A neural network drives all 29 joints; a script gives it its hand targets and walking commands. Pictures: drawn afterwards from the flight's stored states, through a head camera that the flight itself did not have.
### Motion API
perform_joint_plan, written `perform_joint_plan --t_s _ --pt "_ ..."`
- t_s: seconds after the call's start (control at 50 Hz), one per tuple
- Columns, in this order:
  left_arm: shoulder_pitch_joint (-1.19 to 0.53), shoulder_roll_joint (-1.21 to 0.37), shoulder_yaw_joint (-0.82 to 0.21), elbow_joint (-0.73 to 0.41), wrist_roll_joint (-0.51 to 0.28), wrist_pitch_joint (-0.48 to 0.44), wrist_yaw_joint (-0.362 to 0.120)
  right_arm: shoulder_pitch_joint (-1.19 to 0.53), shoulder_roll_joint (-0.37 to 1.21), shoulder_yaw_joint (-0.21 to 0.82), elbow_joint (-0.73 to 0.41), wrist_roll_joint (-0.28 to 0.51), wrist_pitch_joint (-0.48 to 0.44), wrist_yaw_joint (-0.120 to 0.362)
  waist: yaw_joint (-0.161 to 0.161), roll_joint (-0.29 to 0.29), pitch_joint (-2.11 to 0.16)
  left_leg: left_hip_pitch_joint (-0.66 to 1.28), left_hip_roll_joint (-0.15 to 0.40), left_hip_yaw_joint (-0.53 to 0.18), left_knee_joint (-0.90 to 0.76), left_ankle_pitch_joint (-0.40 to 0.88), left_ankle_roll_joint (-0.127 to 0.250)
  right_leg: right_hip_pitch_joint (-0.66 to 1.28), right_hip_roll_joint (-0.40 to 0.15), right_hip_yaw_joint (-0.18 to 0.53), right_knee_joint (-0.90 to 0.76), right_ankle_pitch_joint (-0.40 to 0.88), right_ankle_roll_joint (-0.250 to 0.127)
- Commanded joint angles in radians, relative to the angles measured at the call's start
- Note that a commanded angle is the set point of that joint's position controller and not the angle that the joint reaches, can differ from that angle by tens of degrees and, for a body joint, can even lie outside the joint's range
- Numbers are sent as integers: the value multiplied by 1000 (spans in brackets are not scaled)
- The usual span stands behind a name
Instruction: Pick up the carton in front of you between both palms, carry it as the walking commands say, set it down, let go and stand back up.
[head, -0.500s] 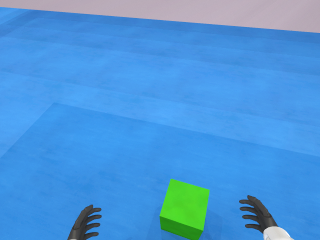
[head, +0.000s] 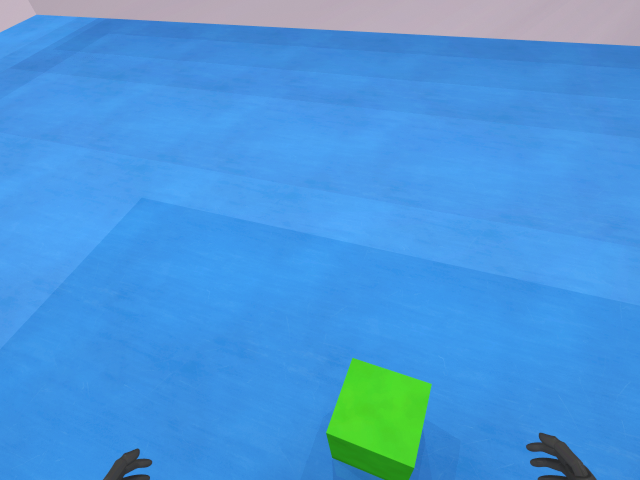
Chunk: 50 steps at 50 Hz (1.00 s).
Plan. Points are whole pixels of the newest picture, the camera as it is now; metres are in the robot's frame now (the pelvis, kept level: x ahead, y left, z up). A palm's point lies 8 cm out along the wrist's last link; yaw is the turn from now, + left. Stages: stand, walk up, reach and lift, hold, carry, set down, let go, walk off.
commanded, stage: stand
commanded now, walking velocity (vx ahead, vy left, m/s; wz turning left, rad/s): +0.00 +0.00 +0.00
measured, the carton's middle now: (378, 423) +0.38 -0.08 -0.64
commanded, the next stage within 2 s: none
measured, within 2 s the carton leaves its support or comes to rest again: neither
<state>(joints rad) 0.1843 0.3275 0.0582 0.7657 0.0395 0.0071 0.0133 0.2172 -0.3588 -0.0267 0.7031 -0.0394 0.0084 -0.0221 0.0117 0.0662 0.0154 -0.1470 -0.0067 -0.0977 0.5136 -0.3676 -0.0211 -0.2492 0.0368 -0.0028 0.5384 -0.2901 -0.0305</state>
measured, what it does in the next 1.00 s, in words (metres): stands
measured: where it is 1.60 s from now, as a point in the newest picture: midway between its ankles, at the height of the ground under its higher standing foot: outside the picture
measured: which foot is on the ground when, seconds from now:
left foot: down 0.00-1.00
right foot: down 0.00-1.00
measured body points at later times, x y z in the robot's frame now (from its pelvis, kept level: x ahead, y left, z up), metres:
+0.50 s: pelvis +0.00 +0.00 +0.01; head +0.00 -0.02 +0.46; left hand +0.11 +0.30 -0.09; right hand +0.12 -0.30 -0.11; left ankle -0.06 +0.14 -0.73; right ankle +0.00 -0.10 -0.73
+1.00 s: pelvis -0.02 +0.00 +0.01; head -0.02 -0.01 +0.46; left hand +0.08 +0.32 -0.09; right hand +0.08 -0.31 -0.11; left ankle -0.06 +0.14 -0.73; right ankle +0.00 -0.10 -0.73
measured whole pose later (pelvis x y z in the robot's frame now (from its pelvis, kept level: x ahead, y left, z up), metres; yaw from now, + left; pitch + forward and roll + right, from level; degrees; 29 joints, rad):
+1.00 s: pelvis -0.02 +0.00 +0.01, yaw +0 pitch -2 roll +0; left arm 0.12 0.36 0.03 1.01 0.02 0.00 0.00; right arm 0.18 -0.39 0.01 0.94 -0.03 -0.02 -0.02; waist 0.01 0.04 0.03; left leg -0.06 0.00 -0.09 0.36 -0.26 -0.02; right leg -0.16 0.03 0.00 0.39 -0.19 -0.03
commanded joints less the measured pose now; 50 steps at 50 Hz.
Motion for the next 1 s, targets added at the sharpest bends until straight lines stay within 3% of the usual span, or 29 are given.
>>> perform_joint_plan --t_s 0.0,0.18,0.64,0.98 --pt "-27 158 36 -35 -4 -13 6 -12 -123 -25 -42 2 -17 -8 -3 -74 -79 -11 61 -30 -44 345 17 99 -116 104 -83 374 -4" --pt "-51 160 31 29 -9 -14 7 -25 -135 -18 16 4 -25 -14 0 -56 -70 3 76 -37 -83 380 14 134 -122 99 -104 390 -3" --pt "-90 192 16 148 -17 -19 -5 -43 -173 1 140 8 -35 -9 5 -58 -12 -17 92 -56 -186 241 26 149 -130 121 -191 229 0" --pt "-103 215 3 204 -23 -21 -7 -54 -190 7 202 15 -35 -3 4 -58 -7 -8 98 -55 -212 231 32 153 -135 130 -210 221 0"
